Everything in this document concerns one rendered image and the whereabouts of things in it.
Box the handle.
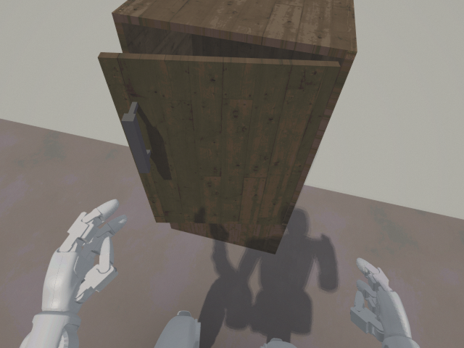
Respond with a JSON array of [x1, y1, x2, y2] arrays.
[[121, 101, 151, 173]]

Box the robot left thigh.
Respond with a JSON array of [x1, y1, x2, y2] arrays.
[[154, 316, 201, 348]]

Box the cupboard door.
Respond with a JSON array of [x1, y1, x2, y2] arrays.
[[98, 52, 341, 225]]

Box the robot left forearm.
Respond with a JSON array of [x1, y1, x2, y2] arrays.
[[20, 311, 81, 348]]

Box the robot right hand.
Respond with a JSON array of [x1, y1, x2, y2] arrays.
[[350, 257, 412, 343]]

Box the robot left shin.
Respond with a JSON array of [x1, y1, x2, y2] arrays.
[[177, 311, 191, 317]]

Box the robot left hand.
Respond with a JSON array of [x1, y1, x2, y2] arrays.
[[41, 199, 128, 314]]

